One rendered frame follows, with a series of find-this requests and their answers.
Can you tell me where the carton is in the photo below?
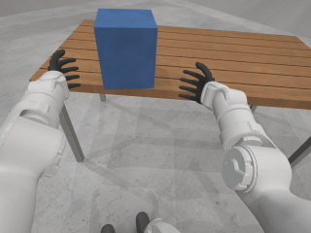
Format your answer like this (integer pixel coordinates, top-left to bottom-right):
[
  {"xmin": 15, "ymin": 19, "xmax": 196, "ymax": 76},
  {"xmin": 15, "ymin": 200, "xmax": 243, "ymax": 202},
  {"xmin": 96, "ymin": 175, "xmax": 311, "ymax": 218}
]
[{"xmin": 93, "ymin": 8, "xmax": 158, "ymax": 90}]

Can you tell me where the table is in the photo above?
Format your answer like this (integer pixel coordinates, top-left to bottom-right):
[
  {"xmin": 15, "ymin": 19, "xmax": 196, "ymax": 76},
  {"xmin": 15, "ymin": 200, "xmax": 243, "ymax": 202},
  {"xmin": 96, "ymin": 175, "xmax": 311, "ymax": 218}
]
[{"xmin": 29, "ymin": 19, "xmax": 311, "ymax": 169}]

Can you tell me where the robot right foot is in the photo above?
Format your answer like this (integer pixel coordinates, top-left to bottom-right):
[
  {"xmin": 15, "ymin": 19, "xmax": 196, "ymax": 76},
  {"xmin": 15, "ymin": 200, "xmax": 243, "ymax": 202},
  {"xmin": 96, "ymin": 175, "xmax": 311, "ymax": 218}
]
[{"xmin": 136, "ymin": 212, "xmax": 150, "ymax": 233}]

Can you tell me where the right robot thigh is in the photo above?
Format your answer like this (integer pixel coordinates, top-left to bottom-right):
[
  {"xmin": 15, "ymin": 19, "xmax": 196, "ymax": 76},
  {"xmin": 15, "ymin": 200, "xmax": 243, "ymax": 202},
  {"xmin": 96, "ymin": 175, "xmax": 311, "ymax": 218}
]
[{"xmin": 146, "ymin": 222, "xmax": 181, "ymax": 233}]

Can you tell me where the right robot hand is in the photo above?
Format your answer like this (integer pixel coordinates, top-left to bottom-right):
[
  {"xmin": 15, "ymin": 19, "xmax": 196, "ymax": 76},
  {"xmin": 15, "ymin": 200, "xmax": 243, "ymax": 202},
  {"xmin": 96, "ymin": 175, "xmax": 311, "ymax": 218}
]
[{"xmin": 178, "ymin": 62, "xmax": 215, "ymax": 105}]

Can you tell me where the left robot hand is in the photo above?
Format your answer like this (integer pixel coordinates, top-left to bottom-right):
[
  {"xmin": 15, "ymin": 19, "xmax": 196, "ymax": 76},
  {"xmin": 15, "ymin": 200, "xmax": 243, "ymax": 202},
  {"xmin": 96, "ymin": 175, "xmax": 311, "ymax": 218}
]
[{"xmin": 48, "ymin": 50, "xmax": 81, "ymax": 89}]

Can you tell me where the right robot upper arm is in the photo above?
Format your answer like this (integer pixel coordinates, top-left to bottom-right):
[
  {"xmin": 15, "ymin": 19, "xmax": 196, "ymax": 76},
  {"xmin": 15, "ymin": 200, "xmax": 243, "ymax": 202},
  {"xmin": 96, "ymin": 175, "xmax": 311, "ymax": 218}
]
[{"xmin": 221, "ymin": 145, "xmax": 311, "ymax": 233}]

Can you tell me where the robot right forearm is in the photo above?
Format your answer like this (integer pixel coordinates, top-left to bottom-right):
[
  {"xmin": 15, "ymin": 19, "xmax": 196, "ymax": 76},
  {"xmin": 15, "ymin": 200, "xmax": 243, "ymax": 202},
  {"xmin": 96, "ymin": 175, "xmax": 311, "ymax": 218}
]
[{"xmin": 200, "ymin": 82, "xmax": 279, "ymax": 152}]

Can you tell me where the left robot upper arm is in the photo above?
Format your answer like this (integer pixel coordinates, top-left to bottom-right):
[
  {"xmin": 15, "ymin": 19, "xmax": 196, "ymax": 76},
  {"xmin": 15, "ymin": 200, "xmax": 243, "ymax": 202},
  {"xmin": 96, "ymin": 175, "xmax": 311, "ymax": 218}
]
[{"xmin": 0, "ymin": 116, "xmax": 67, "ymax": 233}]

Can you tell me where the robot left forearm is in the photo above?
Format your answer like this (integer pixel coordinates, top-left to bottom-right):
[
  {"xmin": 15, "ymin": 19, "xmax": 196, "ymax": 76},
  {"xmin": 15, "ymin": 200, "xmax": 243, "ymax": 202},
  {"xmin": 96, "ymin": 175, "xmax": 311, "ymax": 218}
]
[{"xmin": 0, "ymin": 70, "xmax": 70, "ymax": 149}]

